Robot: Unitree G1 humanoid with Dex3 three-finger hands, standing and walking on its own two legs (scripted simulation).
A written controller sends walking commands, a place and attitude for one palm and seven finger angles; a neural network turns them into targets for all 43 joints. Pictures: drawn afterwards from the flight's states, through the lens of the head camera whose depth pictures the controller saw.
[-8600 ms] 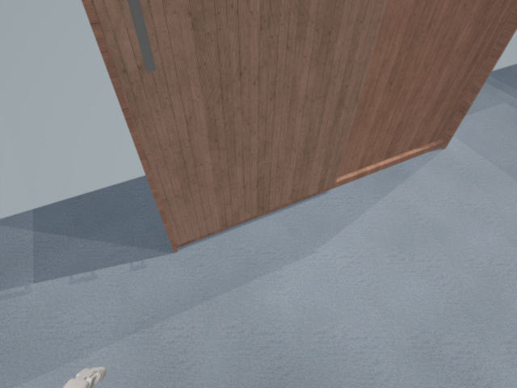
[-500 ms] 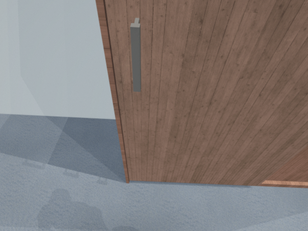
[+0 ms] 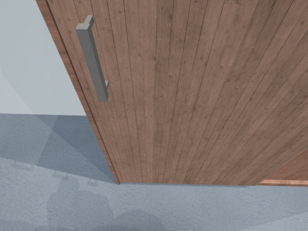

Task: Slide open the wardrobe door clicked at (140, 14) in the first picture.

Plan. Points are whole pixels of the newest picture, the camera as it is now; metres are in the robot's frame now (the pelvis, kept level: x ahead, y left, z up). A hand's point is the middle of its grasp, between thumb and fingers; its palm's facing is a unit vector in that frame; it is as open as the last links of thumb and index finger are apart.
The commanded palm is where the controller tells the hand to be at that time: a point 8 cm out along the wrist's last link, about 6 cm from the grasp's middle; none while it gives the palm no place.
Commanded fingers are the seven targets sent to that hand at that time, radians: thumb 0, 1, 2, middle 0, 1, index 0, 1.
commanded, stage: come to a stop and stand still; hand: left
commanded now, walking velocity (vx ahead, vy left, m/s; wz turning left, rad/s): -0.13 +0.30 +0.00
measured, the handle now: (97, 63) +0.43 +0.15 +0.21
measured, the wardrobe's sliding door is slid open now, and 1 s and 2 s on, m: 0.00 0.00 0.00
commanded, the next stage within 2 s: none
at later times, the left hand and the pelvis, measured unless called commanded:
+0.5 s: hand out of the picture +0.00 +0.18 -0.16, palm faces +0.09 -0.98 -0.19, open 7.3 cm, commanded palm none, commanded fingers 0.00 0.90 0.90 -0.20 -0.30 -0.20 -0.30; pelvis -0.03 +0.00 +0.01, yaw +1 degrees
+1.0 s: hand out of the picture -0.07 +0.12 -0.16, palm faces +0.07 -0.99 -0.12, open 7.4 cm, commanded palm none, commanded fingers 0.00 0.90 0.90 -0.20 -0.30 -0.20 -0.30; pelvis -0.04 -0.02 +0.02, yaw +2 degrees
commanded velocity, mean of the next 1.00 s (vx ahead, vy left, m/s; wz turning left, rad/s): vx -0.01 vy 0.03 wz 0.00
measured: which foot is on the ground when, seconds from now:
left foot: up 0.00-0.22, down 0.24-1.00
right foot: down 0.00-0.26, up 0.28-0.54, down 0.56-1.00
